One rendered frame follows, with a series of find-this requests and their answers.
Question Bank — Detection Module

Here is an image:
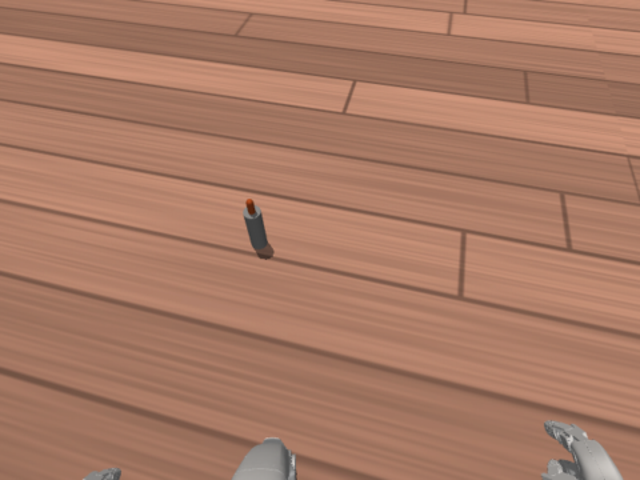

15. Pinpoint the right robot hand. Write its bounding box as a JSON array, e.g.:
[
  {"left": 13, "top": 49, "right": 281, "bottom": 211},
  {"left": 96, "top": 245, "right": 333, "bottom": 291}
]
[{"left": 541, "top": 420, "right": 623, "bottom": 480}]

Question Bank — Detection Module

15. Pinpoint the bottle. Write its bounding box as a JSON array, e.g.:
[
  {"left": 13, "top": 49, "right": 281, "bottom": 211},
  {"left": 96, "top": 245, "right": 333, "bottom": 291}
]
[{"left": 243, "top": 199, "right": 268, "bottom": 249}]

